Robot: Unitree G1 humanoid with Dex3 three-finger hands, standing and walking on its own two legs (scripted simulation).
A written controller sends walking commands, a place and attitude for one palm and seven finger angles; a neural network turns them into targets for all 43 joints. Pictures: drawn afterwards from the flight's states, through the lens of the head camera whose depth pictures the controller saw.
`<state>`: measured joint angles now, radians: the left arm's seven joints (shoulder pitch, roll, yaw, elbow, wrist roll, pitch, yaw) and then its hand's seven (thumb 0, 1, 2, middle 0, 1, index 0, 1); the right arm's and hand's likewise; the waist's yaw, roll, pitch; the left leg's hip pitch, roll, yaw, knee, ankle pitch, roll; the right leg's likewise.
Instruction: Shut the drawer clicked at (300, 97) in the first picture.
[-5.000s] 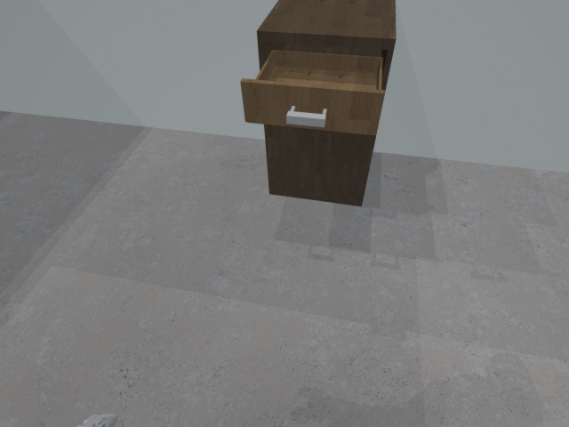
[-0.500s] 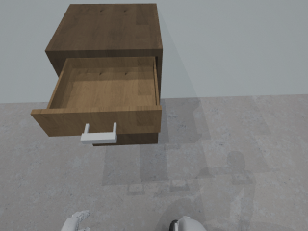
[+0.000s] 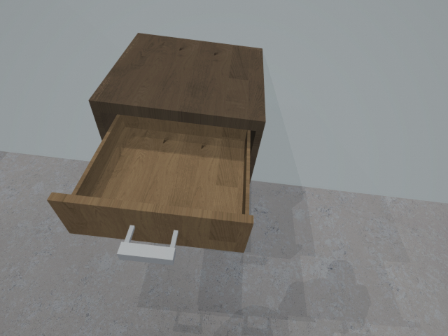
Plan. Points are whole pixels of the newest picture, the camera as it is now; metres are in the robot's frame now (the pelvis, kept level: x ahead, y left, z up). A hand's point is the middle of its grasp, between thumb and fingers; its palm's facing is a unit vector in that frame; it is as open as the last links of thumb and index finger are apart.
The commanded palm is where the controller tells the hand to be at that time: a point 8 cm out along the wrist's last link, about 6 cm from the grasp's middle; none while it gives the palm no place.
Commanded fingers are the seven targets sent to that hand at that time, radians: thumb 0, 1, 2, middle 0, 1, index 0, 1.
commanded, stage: come to a stop and stand still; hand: left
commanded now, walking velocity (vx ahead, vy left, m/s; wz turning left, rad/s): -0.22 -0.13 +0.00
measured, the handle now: (150, 243) +0.30 +0.19 -0.08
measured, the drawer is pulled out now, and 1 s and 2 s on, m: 0.29 0.29 0.29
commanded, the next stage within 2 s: look again from close up in 0.84 s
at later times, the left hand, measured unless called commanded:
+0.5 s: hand out of the picture -0.03 +0.12 -0.16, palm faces +0.03 -0.97 -0.25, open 7.4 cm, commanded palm none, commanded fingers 0.00 0.90 0.90 -0.20 -0.30 -0.20 -0.30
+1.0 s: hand out of the picture -0.06 +0.07 -0.17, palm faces +0.04 -0.99 -0.16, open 7.4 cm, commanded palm none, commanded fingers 0.00 0.90 0.90 -0.20 -0.30 -0.20 -0.30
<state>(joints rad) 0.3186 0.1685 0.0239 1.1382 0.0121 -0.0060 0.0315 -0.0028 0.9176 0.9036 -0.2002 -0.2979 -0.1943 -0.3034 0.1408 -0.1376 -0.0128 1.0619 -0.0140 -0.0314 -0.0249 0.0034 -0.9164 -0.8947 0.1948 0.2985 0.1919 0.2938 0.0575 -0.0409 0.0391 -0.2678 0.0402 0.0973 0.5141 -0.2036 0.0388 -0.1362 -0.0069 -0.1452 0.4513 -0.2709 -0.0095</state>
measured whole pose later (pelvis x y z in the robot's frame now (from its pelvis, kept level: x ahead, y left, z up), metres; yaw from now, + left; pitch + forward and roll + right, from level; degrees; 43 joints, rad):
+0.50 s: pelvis -0.04 -0.06 +0.00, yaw -1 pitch -2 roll +1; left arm 0.28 0.15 0.02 1.08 0.02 0.01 0.03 0.00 0.91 0.90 -0.20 -0.30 -0.19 -0.30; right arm 0.23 -0.19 -0.06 1.10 -0.02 0.05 -0.01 0.00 -0.91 -0.89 0.20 0.30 0.20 0.29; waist 0.00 0.03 0.02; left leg -0.32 0.05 0.03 0.58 -0.28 -0.01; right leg -0.18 -0.01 -0.05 0.50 -0.30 -0.03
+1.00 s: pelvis -0.04 -0.07 +0.00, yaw -1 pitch -1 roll -1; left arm 0.32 0.09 0.00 1.13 0.02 -0.03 0.04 0.00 0.91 0.90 -0.20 -0.30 -0.20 -0.30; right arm 0.32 -0.12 -0.01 1.13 -0.01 0.01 -0.03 0.00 -0.90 -0.89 0.20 0.30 0.19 0.29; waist 0.00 0.03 0.04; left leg -0.27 0.08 -0.02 0.56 -0.27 -0.04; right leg -0.16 0.05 -0.07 0.42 -0.25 -0.05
